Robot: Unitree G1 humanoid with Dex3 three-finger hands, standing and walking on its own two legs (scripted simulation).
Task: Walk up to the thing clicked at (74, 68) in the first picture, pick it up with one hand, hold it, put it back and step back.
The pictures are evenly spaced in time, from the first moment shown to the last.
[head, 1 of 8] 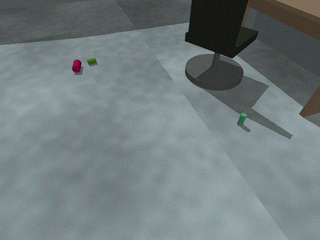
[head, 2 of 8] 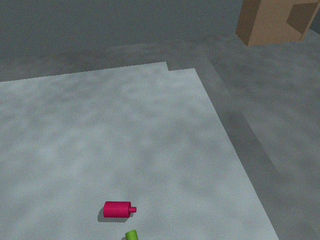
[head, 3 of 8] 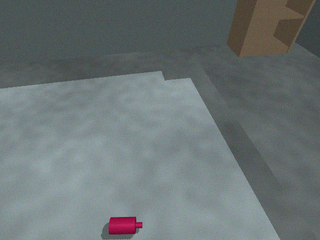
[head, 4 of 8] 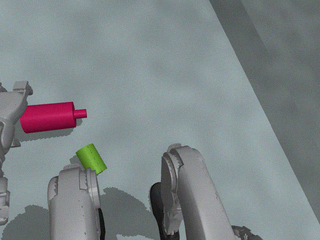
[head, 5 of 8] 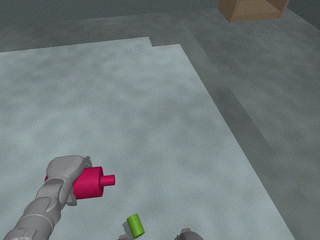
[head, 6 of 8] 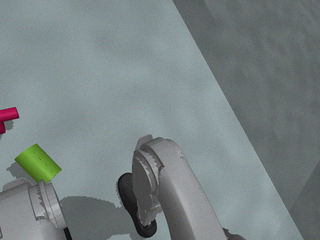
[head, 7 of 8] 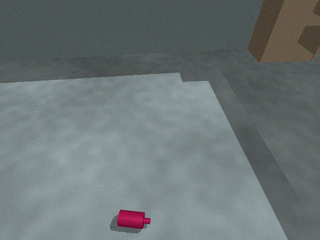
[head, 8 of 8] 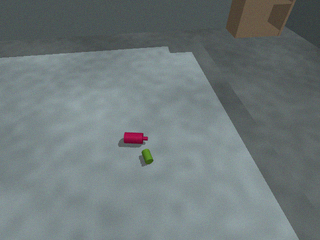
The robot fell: no
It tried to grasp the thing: yes
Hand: left
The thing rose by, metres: 0.67
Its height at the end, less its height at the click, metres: +0.00
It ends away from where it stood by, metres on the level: 0.01
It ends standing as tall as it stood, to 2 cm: yes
